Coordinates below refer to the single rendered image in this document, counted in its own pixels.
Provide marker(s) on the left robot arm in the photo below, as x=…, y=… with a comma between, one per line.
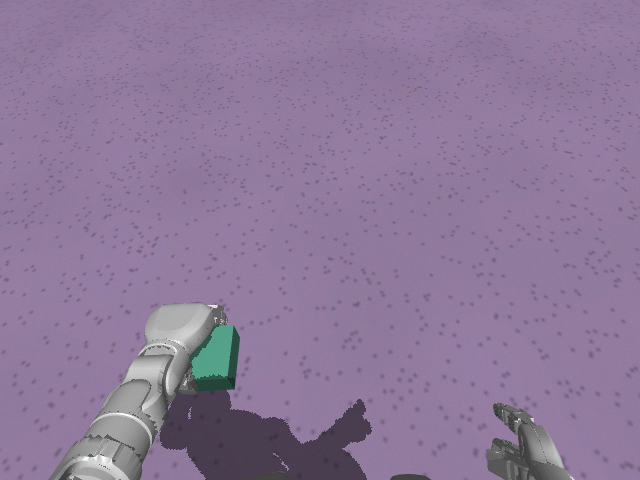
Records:
x=122, y=434

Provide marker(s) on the left robot hand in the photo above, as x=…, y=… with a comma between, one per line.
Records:
x=187, y=324

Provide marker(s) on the small box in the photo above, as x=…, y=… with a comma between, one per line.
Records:
x=214, y=362

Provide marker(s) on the right robot arm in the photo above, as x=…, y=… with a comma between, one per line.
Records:
x=548, y=472

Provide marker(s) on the right robot hand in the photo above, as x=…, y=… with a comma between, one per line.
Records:
x=512, y=462

